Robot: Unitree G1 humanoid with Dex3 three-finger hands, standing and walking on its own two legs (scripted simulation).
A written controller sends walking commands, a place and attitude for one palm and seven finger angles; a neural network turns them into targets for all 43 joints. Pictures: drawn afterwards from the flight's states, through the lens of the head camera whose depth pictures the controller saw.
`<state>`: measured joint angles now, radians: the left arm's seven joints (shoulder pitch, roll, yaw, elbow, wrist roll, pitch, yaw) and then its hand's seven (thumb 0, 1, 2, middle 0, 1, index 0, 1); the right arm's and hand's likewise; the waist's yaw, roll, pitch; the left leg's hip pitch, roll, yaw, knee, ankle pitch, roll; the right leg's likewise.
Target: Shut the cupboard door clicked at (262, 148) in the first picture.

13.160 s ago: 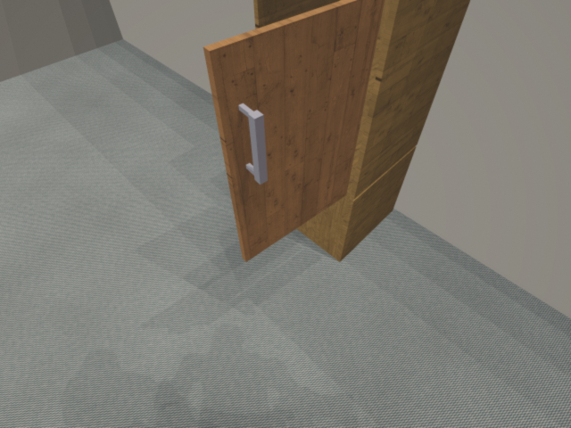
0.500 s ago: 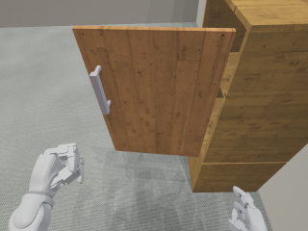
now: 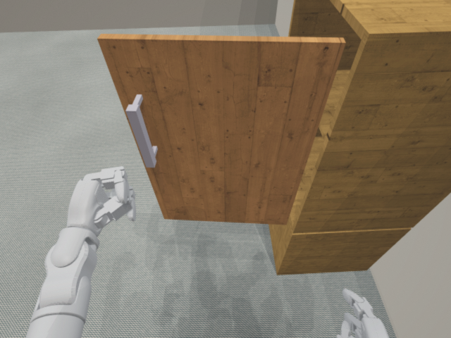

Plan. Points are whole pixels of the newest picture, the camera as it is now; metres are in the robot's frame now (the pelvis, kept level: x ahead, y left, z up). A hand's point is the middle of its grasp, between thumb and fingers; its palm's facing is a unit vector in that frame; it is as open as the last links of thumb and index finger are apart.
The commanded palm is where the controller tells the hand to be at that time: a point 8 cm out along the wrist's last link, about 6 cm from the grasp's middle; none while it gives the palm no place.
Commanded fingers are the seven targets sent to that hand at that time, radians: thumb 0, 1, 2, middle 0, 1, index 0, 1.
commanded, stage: bring the fist close to the handle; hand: left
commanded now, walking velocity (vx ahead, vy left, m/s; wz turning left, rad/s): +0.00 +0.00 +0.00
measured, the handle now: (145, 133) +0.49 +0.19 +0.09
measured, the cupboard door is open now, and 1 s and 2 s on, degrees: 84 84 67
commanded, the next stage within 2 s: push the door shut along its arc in 0.80 s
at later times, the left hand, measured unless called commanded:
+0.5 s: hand (142, 165) +0.39 +0.17 +0.10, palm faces +0.01 -1.00 -0.02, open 3.1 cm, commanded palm +0.36 +0.23 +0.09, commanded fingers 0.00 0.90 0.90 -1.30 -1.50 -1.30 -1.50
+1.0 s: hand (138, 166) +0.39 +0.18 +0.09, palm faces -0.01 -1.00 -0.01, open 3.1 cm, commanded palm +0.38 +0.23 +0.09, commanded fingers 0.00 0.90 0.90 -1.30 -1.50 -1.30 -1.50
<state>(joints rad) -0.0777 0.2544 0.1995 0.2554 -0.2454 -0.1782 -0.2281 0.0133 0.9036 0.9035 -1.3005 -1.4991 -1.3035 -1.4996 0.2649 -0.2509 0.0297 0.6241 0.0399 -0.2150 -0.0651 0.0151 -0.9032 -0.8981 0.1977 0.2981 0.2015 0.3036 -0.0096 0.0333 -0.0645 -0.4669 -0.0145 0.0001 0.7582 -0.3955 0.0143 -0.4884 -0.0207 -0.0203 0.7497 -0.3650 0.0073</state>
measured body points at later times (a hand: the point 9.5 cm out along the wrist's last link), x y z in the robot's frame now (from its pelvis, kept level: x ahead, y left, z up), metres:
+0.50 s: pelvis +0.00 -0.01 +0.00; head +0.03 -0.02 +0.45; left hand +0.38 +0.23 +0.10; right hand +0.09 -0.27 -0.11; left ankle -0.01 +0.11 -0.71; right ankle +0.01 -0.12 -0.71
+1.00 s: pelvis -0.01 +0.00 +0.00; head +0.03 -0.01 +0.45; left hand +0.39 +0.24 +0.10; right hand +0.09 -0.26 -0.11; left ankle -0.01 +0.11 -0.71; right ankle +0.01 -0.12 -0.71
